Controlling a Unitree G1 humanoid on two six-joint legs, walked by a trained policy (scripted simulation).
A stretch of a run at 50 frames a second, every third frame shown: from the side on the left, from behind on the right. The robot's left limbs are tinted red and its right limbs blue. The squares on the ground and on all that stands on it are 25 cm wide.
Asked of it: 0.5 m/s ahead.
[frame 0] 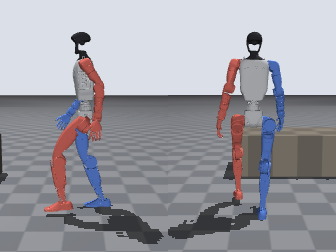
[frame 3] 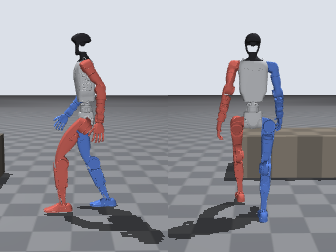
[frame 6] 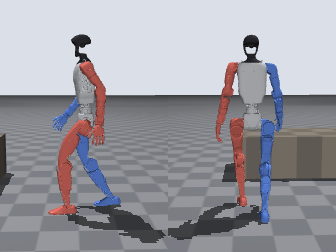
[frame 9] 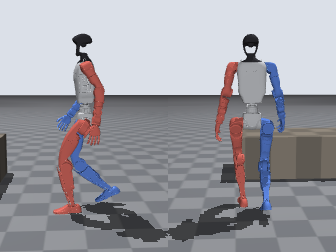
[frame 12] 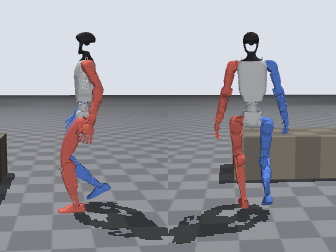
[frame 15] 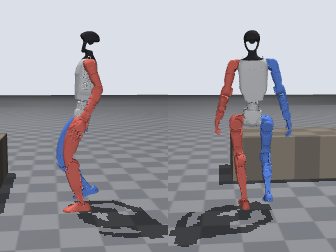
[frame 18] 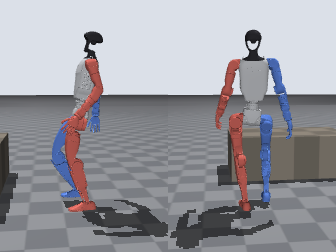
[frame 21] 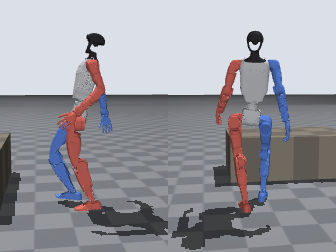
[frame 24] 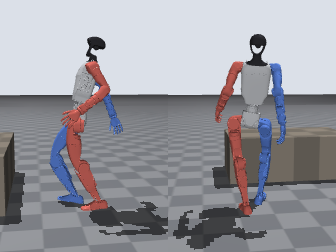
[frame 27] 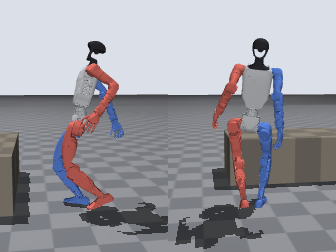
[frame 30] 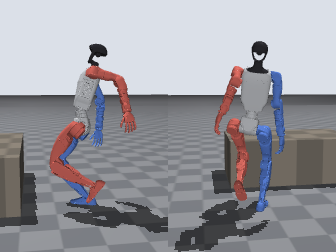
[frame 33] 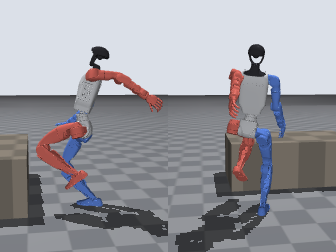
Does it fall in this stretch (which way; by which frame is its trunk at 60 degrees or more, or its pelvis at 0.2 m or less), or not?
no
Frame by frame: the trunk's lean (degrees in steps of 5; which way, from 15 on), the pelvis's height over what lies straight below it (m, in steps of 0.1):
0: 5, 0.8
3: 5, 0.8
6: 5, 0.7
9: 5, 0.8
12: 5, 0.8
15: 5, 0.8
18: 10, 0.8
21: 15 backward, 0.8
24: 15 backward, 0.7
27: 20 backward, 0.7
30: 20 backward, 0.7
33: 20 backward, 0.7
